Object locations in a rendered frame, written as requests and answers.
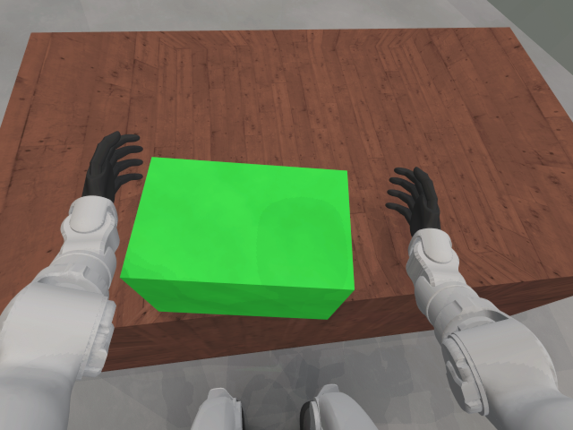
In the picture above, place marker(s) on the left robot hand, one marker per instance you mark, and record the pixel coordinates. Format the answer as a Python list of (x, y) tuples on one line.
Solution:
[(102, 176)]

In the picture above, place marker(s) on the right robot forearm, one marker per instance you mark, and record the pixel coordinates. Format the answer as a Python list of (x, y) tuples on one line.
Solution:
[(441, 292)]

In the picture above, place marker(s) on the pedestal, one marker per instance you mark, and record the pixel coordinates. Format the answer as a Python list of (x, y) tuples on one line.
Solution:
[(465, 105)]

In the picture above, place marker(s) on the right robot hand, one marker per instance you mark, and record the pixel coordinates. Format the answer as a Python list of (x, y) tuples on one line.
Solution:
[(424, 211)]

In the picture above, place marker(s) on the robot left thigh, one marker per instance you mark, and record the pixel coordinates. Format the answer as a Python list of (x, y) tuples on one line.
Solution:
[(220, 413)]

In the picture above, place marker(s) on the robot left upper arm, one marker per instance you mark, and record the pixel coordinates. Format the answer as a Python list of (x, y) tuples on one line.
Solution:
[(57, 335)]

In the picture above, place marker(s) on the carton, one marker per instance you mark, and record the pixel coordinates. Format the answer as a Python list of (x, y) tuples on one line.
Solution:
[(214, 237)]

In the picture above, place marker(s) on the robot right upper arm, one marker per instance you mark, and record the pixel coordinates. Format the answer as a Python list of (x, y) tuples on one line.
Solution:
[(498, 370)]

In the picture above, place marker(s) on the right robot shin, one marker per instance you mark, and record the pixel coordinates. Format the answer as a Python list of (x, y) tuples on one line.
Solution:
[(326, 389)]

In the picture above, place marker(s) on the left robot forearm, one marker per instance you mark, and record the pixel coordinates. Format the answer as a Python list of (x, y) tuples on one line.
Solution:
[(86, 260)]

